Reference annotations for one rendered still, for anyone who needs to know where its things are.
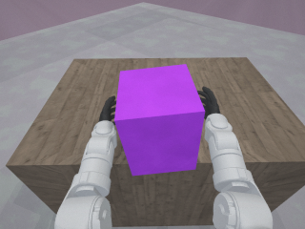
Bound robot right hand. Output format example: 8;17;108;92
197;86;220;119

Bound robot right forearm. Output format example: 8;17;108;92
204;114;273;222

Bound robot right upper arm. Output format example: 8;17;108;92
213;191;273;229

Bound robot left hand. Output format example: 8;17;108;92
98;96;117;125

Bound pedestal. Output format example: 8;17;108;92
6;57;305;227

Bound robot left forearm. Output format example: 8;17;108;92
54;120;117;229

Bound robot left upper arm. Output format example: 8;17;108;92
55;195;112;229

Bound carton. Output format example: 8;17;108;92
114;64;205;176

